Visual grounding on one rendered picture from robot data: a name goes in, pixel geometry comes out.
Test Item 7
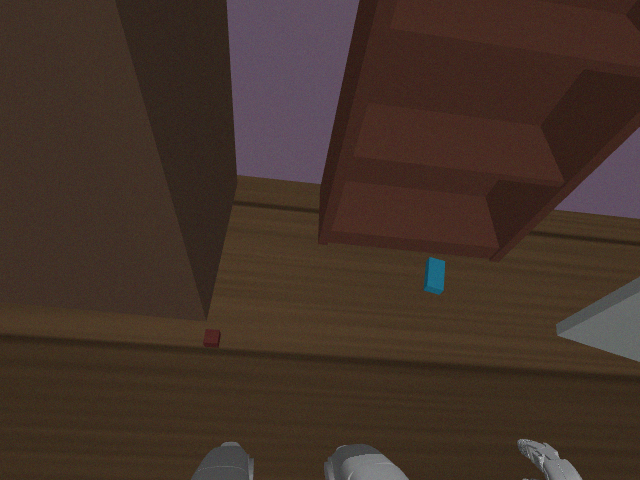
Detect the right robot hand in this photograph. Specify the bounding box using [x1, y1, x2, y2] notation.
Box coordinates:
[517, 439, 583, 480]

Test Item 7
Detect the bookshelf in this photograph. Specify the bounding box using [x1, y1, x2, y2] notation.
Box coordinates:
[318, 0, 640, 262]

